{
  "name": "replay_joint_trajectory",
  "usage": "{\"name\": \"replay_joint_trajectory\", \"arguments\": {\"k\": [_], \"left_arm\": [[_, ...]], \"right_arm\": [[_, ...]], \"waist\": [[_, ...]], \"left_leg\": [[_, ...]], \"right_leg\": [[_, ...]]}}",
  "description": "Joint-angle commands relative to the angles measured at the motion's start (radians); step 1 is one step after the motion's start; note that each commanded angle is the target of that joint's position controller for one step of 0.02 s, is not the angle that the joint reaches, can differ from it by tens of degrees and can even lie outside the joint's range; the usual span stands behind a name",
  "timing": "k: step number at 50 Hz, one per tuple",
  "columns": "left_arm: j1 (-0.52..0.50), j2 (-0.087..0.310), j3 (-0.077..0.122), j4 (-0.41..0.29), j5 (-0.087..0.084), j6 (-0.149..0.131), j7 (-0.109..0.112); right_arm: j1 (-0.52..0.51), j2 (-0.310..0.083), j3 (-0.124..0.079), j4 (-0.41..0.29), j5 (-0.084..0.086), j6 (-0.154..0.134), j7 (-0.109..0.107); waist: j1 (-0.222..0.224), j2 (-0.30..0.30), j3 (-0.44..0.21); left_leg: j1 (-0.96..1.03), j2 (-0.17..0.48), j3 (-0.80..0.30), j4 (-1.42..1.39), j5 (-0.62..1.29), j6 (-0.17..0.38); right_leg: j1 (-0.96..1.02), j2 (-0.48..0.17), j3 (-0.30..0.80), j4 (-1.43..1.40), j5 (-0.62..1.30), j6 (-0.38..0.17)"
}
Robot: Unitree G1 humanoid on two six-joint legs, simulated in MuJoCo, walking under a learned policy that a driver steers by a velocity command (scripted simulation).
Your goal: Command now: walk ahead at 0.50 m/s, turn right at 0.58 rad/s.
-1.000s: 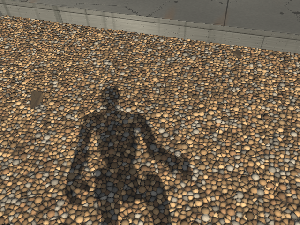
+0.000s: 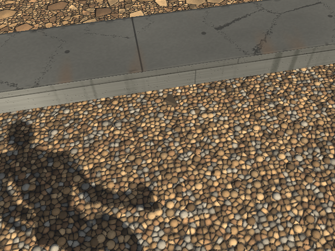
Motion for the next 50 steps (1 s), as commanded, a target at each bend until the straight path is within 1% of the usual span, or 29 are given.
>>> {"name": "replay_joint_trajectory", "arguments": {"k": [1,3,6,10,13,14,15,16,17,18,19,20,21,22,24,26,28,30,33,35,37,38,39,40,41,43,44,47,50], "left_arm": [[-0.023,0.155,0.034,-0.082,-0.002,-0.025,0.022],[0.008,0.172,0.038,-0.075,-0.004,-0.021,0.036],[0.044,0.170,0.038,-0.066,-0.006,-0.011,0.042],[0.097,0.161,0.037,-0.042,-0.014,-0.003,0.044],[0.091,0.162,0.039,-0.045,-0.009,0.008,0.052],[0.075,0.150,0.034,-0.052,-0.008,0.011,0.052],[0.065,0.111,0.019,-0.065,-0.003,0.010,0.048],[0.084,0.057,-0.002,-0.087,0.017,0.008,0.046],[0.230,0.022,-0.013,-0.115,-0.024,-0.002,0.044],[0.205,0.138,0.006,-0.083,-0.035,0.000,0.049],[0.100,0.173,0.015,-0.090,-0.023,0.002,0.047],[0.051,0.151,0.011,-0.095,-0.011,0.002,0.049],[0.008,0.134,0.011,-0.111,0.002,-0.004,0.046],[0.009,0.114,0.009,-0.118,0.000,-0.008,0.040],[0.012,0.080,0.000,-0.123,0.003,-0.013,0.034],[-0.056,0.058,-0.012,-0.150,0.016,-0.021,0.031],[-0.130,0.038,-0.026,-0.168,0.016,-0.031,0.025],[-0.185,0.042,-0.030,-0.175,0.007,-0.038,0.017],[-0.252,0.067,-0.025,-0.194,-0.003,-0.046,0.008],[-0.243,0.094,-0.015,-0.196,-0.007,-0.055,0.005],[-0.125,0.133,0.009,-0.159,-0.001,-0.057,0.015],[0.007,0.183,0.028,-0.141,0.014,-0.058,0.026],[0.126,0.273,0.050,-0.129,0.031,-0.046,0.035],[0.162,0.247,0.045,-0.104,0.027,-0.036,0.027],[0.110,0.177,0.024,-0.109,0.016,-0.040,0.024],[-0.005,0.100,-0.002,-0.110,0.016,-0.044,0.017],[-0.044,0.078,-0.008,-0.105,0.021,-0.048,0.016],[-0.073,0.093,0.003,-0.083,0.024,-0.063,0.018],[-0.058,0.122,0.015,-0.057,0.026,-0.066,0.027]], "right_arm": [[0.012,-0.086,-0.025,-0.056,-0.018,0.010,-0.006],[-0.070,-0.067,-0.016,-0.083,-0.019,0.014,-0.006],[-0.168,-0.046,-0.004,-0.112,-0.009,0.008,0.005],[-0.227,-0.079,-0.009,-0.146,0.005,-0.005,0.020],[-0.176,-0.115,-0.022,-0.140,0.007,-0.022,0.028],[-0.100,-0.128,-0.031,-0.119,0.005,-0.028,0.025],[0.016,-0.162,-0.046,-0.096,-0.009,-0.034,0.020],[0.177,-0.219,-0.059,-0.081,-0.018,-0.031,0.012],[0.233,-0.276,-0.073,-0.042,-0.022,-0.016,0.020],[0.187,-0.164,-0.048,-0.070,0.001,-0.012,0.025],[0.155,-0.107,-0.033,-0.072,0.003,-0.006,0.023],[0.121,-0.097,-0.024,-0.068,-0.009,0.000,0.027],[0.101,-0.083,-0.019,-0.057,-0.014,0.004,0.029],[0.095,-0.076,-0.012,-0.051,-0.021,0.004,0.028],[0.101,-0.075,-0.010,-0.039,-0.005,0.002,0.028],[0.117,-0.114,-0.020,-0.032,0.010,0.004,0.023],[0.133,-0.146,-0.030,-0.027,0.017,0.013,0.014],[0.160,-0.164,-0.035,-0.019,0.022,0.022,0.010],[0.225,-0.166,-0.035,0.001,0.031,0.036,0.007],[0.234,-0.170,-0.035,0.006,0.034,0.045,0.002],[0.231,-0.146,-0.027,0.004,0.027,0.050,-0.002],[0.214,-0.093,-0.008,-0.014,0.015,0.046,0.000],[0.278,-0.005,0.018,-0.047,0.005,0.032,-0.001],[0.304,-0.048,0.012,-0.060,0.032,0.023,-0.003],[0.260,-0.127,-0.011,-0.057,0.043,0.026,-0.005],[0.195,-0.121,-0.018,-0.064,0.030,0.041,-0.004],[0.187,-0.108,-0.022,-0.068,0.024,0.052,-0.003],[0.166,-0.057,-0.014,-0.091,0.024,0.077,0.007],[0.110,-0.044,-0.009,-0.123,0.019,0.083,0.017]], "waist": [[-0.039,-0.039,-0.089],[-0.013,-0.054,-0.062],[0.030,-0.093,-0.045],[0.051,-0.108,-0.044],[0.015,-0.145,-0.057],[-0.027,-0.153,-0.084],[-0.083,-0.132,-0.174],[-0.135,-0.001,-0.326],[-0.052,0.376,-0.407],[-0.078,0.221,-0.310],[-0.105,0.121,-0.191],[-0.088,0.046,-0.126],[-0.073,0.040,-0.072],[-0.046,0.065,-0.064],[-0.027,0.086,-0.071],[-0.038,0.075,-0.062],[-0.056,0.062,-0.061],[-0.073,0.067,-0.058],[-0.091,0.077,-0.055],[-0.064,0.087,-0.059],[0.006,0.079,-0.108],[0.074,0.029,-0.198],[0.084,-0.205,-0.341],[0.078,-0.322,-0.368],[0.076,-0.212,-0.237],[0.030,-0.146,-0.106],[0.005,-0.152,-0.070],[-0.027,-0.123,-0.041],[-0.023,-0.083,-0.033]], "left_leg": [[-0.095,0.022,-0.007,-0.133,0.100,-0.038],[-0.100,-0.002,0.001,-0.288,0.231,-0.058],[-0.025,-0.051,0.009,-0.502,0.410,-0.059],[0.007,-0.075,-0.022,-0.613,0.419,-0.040],[0.067,-0.081,-0.027,-0.648,0.295,-0.005],[0.165,-0.089,-0.007,-0.682,0.289,0.018],[0.360,-0.039,-0.038,-0.675,0.287,0.059],[0.632,0.140,-0.223,-0.656,0.223,0.115],[0.882,0.336,-0.718,-0.784,-0.036,0.270],[0.822,0.321,-0.723,-0.824,-0.233,0.240],[0.692,0.264,-0.558,-0.837,-0.191,0.200],[0.569,0.217,-0.447,-0.851,-0.064,0.187],[0.477,0.181,-0.375,-0.869,0.045,0.200],[0.420,0.153,-0.322,-0.888,0.117,0.204],[0.389,0.129,-0.271,-0.916,0.219,0.231],[0.374,0.130,-0.239,-0.941,0.298,0.255],[0.344,0.106,-0.186,-0.947,0.323,0.242],[0.312,0.086,-0.150,-0.942,0.338,0.225],[0.327,0.102,-0.174,-0.907,0.308,0.206],[0.334,0.117,-0.212,-0.865,0.255,0.180],[0.286,0.070,-0.194,-0.743,0.282,0.137],[0.188,0.007,-0.145,-0.531,0.235,0.098],[-0.090,-0.108,-0.018,-0.190,-0.077,0.034],[-0.256,-0.101,-0.041,0.019,-0.266,0.026],[-0.311,-0.049,-0.075,0.107,-0.192,0.031],[-0.279,0.004,-0.051,0.088,-0.048,0.025],[-0.245,0.028,-0.055,0.055,-0.004,0.020],[-0.200,0.047,-0.046,0.006,0.086,0.002],[-0.219,0.048,-0.043,-0.127,0.206,-0.012]], "right_leg": [[0.088,-0.258,0.294,-0.214,0.255,-0.189],[0.055,-0.225,0.253,-0.216,0.234,-0.162],[0.012,-0.184,0.226,-0.204,0.123,-0.114],[0.088,-0.221,0.314,-0.133,0.053,-0.095],[0.159,-0.251,0.392,-0.035,0.098,-0.079],[0.153,-0.227,0.391,0.023,0.146,-0.062],[0.104,-0.173,0.349,0.176,0.178,-0.030],[-0.040,-0.095,0.248,0.467,-0.026,0.012],[-0.396,0.006,0.160,0.757,-0.455,0.068],[-0.501,-0.082,0.190,0.872,-0.406,0.079],[-0.511,-0.106,0.166,0.876,-0.307,0.081],[-0.471,-0.132,0.138,0.852,-0.243,0.084],[-0.455,-0.151,0.133,0.799,-0.207,0.083],[-0.409,-0.175,0.120,0.758,-0.186,0.079],[-0.377,-0.193,0.075,0.657,-0.185,0.087],[-0.381,-0.199,0.045,0.515,-0.150,0.106],[-0.324,-0.185,0.029,0.351,-0.042,0.120],[-0.246,-0.152,0.014,0.230,0.070,0.135],[-0.179,-0.124,0.018,0.133,0.128,0.138],[-0.102,-0.121,0.029,0.069,0.119,0.120],[0.107,-0.122,0.018,0.016,0.091,0.085],[0.307,-0.231,0.113,0.024,0.062,0.036],[0.613,-0.468,0.416,-0.001,-0.013,-0.069],[0.612,-0.550,0.686,-0.105,-0.236,-0.149],[0.509,-0.506,0.597,-0.134,-0.313,-0.122],[0.315,-0.419,0.368,-0.182,-0.167,-0.079],[0.242,-0.393,0.289,-0.211,-0.083,-0.070],[0.156,-0.376,0.139,-0.274,0.093,-0.075],[0.172,-0.373,0.028,-0.291,0.193,-0.080]]}}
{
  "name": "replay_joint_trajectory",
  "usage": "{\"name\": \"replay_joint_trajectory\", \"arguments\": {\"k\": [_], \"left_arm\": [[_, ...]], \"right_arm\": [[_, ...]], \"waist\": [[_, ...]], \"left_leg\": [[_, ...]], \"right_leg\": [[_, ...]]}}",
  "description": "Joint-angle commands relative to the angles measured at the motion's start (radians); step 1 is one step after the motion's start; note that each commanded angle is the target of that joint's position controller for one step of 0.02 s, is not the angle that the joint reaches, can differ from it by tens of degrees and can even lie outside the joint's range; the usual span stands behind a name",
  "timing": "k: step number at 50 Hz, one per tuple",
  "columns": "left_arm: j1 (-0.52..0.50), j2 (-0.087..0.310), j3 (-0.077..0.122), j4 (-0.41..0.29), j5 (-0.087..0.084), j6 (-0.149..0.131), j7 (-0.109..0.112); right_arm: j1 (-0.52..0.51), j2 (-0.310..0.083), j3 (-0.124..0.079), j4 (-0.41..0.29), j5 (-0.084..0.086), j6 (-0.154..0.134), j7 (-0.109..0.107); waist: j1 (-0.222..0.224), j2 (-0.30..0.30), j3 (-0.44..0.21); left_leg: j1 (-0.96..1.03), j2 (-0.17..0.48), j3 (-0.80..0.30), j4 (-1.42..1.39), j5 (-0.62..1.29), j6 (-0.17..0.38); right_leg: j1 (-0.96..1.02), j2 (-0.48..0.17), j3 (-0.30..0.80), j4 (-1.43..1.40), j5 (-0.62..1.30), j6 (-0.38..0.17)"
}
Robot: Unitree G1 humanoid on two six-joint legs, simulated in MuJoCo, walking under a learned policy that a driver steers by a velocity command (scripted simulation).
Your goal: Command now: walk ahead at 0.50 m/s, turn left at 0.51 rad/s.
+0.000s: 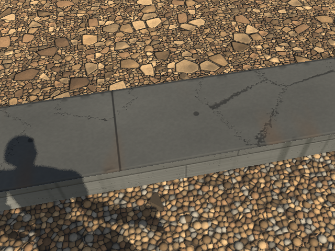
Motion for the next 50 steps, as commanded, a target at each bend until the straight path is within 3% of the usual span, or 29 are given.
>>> {"name": "replay_joint_trajectory", "arguments": {"k": [1,5,9,11,12,13,14,15,16,17,18,19,20,23,27,32,35,36,37,38,39,40,41,42,43,44,46,49,50], "left_arm": [[-0.078,0.141,0.034,-0.059,0.000,-0.021,0.009],[-0.035,0.181,0.046,-0.032,-0.012,-0.011,0.016],[0.007,0.221,0.060,-0.001,-0.034,0.012,0.017],[0.001,0.254,0.069,-0.001,-0.042,0.027,0.022],[-0.009,0.258,0.069,-0.003,-0.046,0.036,0.024],[0.005,0.233,0.057,-0.008,-0.039,0.034,0.029],[0.069,0.121,0.019,-0.061,0.005,0.021,0.022],[0.041,0.101,-0.002,-0.080,-0.001,-0.019,0.009],[-0.082,0.181,0.018,-0.108,-0.045,-0.041,-0.004],[-0.117,0.173,0.012,-0.122,-0.052,-0.053,-0.005],[-0.107,0.168,0.013,-0.107,-0.027,-0.055,0.004],[-0.087,0.179,0.021,-0.097,-0.009,-0.047,0.010],[-0.076,0.181,0.024,-0.096,-0.001,-0.035,0.011],[-0.070,0.139,0.013,-0.097,0.007,-0.010,0.013],[-0.208,0.088,-0.012,-0.124,0.001,-0.012,0.002],[-0.312,0.106,-0.017,-0.154,-0.015,-0.023,-0.017],[-0.252,0.138,-0.007,-0.140,-0.013,-0.023,-0.018],[-0.174,0.155,0.005,-0.118,-0.006,-0.026,-0.016],[-0.052,0.185,0.021,-0.086,0.002,-0.030,-0.012],[0.112,0.257,0.035,-0.065,0.015,-0.032,-0.008],[0.166,0.308,0.051,-0.026,0.009,-0.023,-0.017],[0.139,0.208,0.031,-0.035,-0.019,-0.021,-0.023],[0.063,0.158,0.014,-0.049,-0.019,-0.015,-0.019],[0.003,0.132,0.001,-0.060,-0.008,-0.008,-0.015],[-0.024,0.115,-0.007,-0.062,-0.001,-0.005,-0.013],[-0.030,0.106,-0.013,-0.059,0.009,-0.005,-0.009],[-0.013,0.109,-0.014,-0.046,0.003,-0.006,-0.007],[0.061,0.126,-0.008,-0.011,-0.002,0.007,-0.002],[0.098,0.125,-0.008,0.010,0.002,0.017,0.004]], "right_arm": [[-0.015,-0.003,0.006,-0.076,-0.003,-0.002,0.015],[-0.150,0.007,0.018,-0.127,-0.006,-0.006,0.039],[-0.224,-0.020,0.013,-0.180,-0.005,-0.002,0.056],[-0.157,-0.059,-0.008,-0.181,-0.007,0.002,0.056],[-0.033,-0.097,-0.031,-0.152,-0.003,0.004,0.052],[0.139,-0.162,-0.067,-0.103,-0.002,0.011,0.037],[0.203,-0.289,-0.097,-0.088,0.002,0.015,0.018],[0.198,-0.278,-0.082,-0.128,-0.001,-0.001,0.022],[0.184,-0.202,-0.057,-0.121,-0.008,-0.016,0.029],[0.141,-0.173,-0.048,-0.118,-0.007,-0.026,0.028],[0.067,-0.143,-0.038,-0.127,-0.007,-0.028,0.026],[0.012,-0.108,-0.026,-0.142,-0.015,-0.029,0.023],[-0.025,-0.101,-0.023,-0.159,-0.024,-0.030,0.018],[-0.021,-0.113,-0.025,-0.147,-0.022,-0.041,0.001],[0.035,-0.114,-0.022,-0.109,-0.015,-0.042,-0.012],[0.117,-0.121,-0.019,-0.061,-0.014,-0.038,-0.014],[0.106,-0.120,-0.017,-0.048,-0.015,-0.024,-0.013],[0.091,-0.117,-0.015,-0.048,-0.013,-0.021,-0.015],[0.087,-0.093,-0.004,-0.051,-0.015,-0.020,-0.017],[0.114,-0.029,0.021,-0.077,-0.038,-0.024,-0.019],[0.269,0.041,0.039,-0.070,-0.011,-0.043,-0.013],[0.194,-0.080,0.018,-0.058,0.008,-0.046,-0.011],[0.074,-0.111,0.007,-0.084,0.013,-0.051,-0.007],[0.015,-0.096,0.010,-0.095,-0.004,-0.050,-0.008],[-0.007,-0.083,0.008,-0.103,-0.021,-0.048,-0.008],[0.013,-0.065,0.009,-0.099,-0.021,-0.044,-0.008],[0.070,-0.021,0.017,-0.074,-0.020,-0.032,-0.006],[0.036,0.019,0.029,-0.082,-0.022,-0.016,-0.003],[0.029,0.038,0.033,-0.069,-0.019,-0.008,-0.005]], "waist": [[-0.027,-0.118,0.026],[0.021,-0.099,0.060],[0.023,-0.109,0.077],[-0.031,-0.143,0.008],[-0.105,-0.137,-0.061],[-0.184,-0.102,-0.152],[-0.137,0.148,-0.232],[-0.130,0.155,-0.397],[-0.173,0.057,-0.302],[-0.144,0.031,-0.184],[-0.092,-0.033,-0.113],[-0.050,-0.020,-0.079],[-0.025,-0.001,-0.068],[-0.007,-0.006,-0.061],[-0.070,0.012,-0.023],[-0.116,0.031,0.000],[-0.070,0.060,0.009],[-0.022,0.056,-0.025],[0.038,0.038,-0.106],[0.074,-0.103,-0.264],[0.004,-0.391,-0.335],[0.048,-0.221,-0.240],[0.052,-0.167,-0.103],[0.029,-0.109,-0.036],[0.010,-0.109,0.008],[-0.015,-0.135,0.013],[-0.040,-0.153,-0.011],[-0.028,-0.128,-0.011],[-0.016,-0.163,-0.011]], "left_leg": [[-0.068,0.042,-0.035,-0.125,0.147,-0.007],[-0.019,0.021,0.031,-0.321,0.253,0.016],[-0.008,-0.013,0.083,-0.411,0.137,0.069],[0.131,-0.085,0.145,-0.419,0.036,0.112],[0.301,-0.133,0.168,-0.463,0.050,0.143],[0.584,-0.152,0.127,-0.493,0.090,0.182],[0.952,0.102,-0.329,-0.519,0.013,0.323],[1.070,0.245,-0.791,-0.708,-0.162,0.442],[1.019,0.225,-0.687,-0.762,-0.168,0.381],[0.876,0.188,-0.552,-0.765,-0.106,0.346],[0.721,0.147,-0.449,-0.768,-0.005,0.314],[0.601,0.115,-0.373,-0.785,0.102,0.298],[0.519,0.098,-0.345,-0.811,0.166,0.297],[0.421,0.070,-0.230,-0.836,0.349,0.305],[0.388,0.008,-0.118,-0.842,0.277,0.240],[0.503,0.084,-0.182,-0.792,0.219,0.225],[0.570,0.113,-0.225,-0.706,0.299,0.200],[0.575,0.080,-0.203,-0.609,0.465,0.181],[0.536,0.020,-0.154,-0.429,0.562,0.149],[0.345,-0.064,-0.104,-0.109,0.283,0.102],[0.006,-0.210,-0.084,0.183,-0.357,0.039],[-0.124,-0.144,-0.151,0.272,-0.340,0.042],[-0.170,-0.093,-0.117,0.266,-0.239,0.050],[-0.148,-0.045,-0.070,0.227,-0.155,0.047],[-0.121,-0.019,-0.057,0.173,-0.103,0.038],[-0.064,0.000,-0.050,0.156,-0.066,0.029],[-0.042,-0.001,-0.017,0.168,-0.040,0.003],[-0.176,0.012,0.015,0.217,0.000,-0.042],[-0.238,0.008,0.044,0.307,-0.007,-0.053]], "right_leg": [[0.030,-0.271,0.120,-0.176,0.243,-0.157],[0.063,-0.271,0.011,-0.176,0.260,-0.131],[0.187,-0.307,-0.039,-0.099,0.410,-0.098],[0.218,-0.302,-0.075,0.064,0.759,-0.074],[0.184,-0.278,-0.104,0.238,0.859,-0.053],[0.030,-0.239,-0.120,0.480,0.761,-0.015],[-0.413,-0.114,-0.117,0.868,0.059,0.053],[-0.605,0.023,0.130,1.057,-0.413,0.064],[-0.713,-0.032,0.208,1.087,-0.337,0.042],[-0.719,-0.073,0.194,1.018,-0.246,0.021],[-0.656,-0.111,0.194,0.926,-0.180,0.024],[-0.572,-0.138,0.199,0.854,-0.139,0.030],[-0.511,-0.144,0.199,0.826,-0.114,0.041],[-0.466,-0.132,0.167,0.710,-0.026,0.085],[-0.409,-0.095,0.144,0.393,0.254,0.099],[-0.386,-0.056,0.150,0.248,0.293,0.064],[-0.333,-0.037,0.132,0.218,0.123,0.019],[-0.225,-0.006,0.103,0.173,0.115,-0.005],[-0.048,-0.026,0.116,0.151,0.159,-0.037],[0.250,-0.228,0.354,0.180,0.264,-0.117],[0.482,-0.425,0.820,0.048,0.080,-0.291],[0.426,-0.399,0.848,-0.011,-0.237,-0.266],[0.296,-0.358,0.702,-0.039,-0.289,-0.226],[0.173,-0.314,0.600,-0.069,-0.216,-0.208],[0.084,-0.282,0.539,-0.099,-0.144,-0.204],[0.029,-0.252,0.483,-0.120,-0.061,-0.194],[0.001,-0.230,0.391,-0.125,0.136,-0.207],[0.047,-0.242,0.331,-0.115,0.286,-0.235],[0.079,-0.245,0.326,-0.117,0.269,-0.242]]}}
Over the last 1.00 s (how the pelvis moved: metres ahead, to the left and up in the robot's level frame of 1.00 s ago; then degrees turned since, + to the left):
0.52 -0.06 0.01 -1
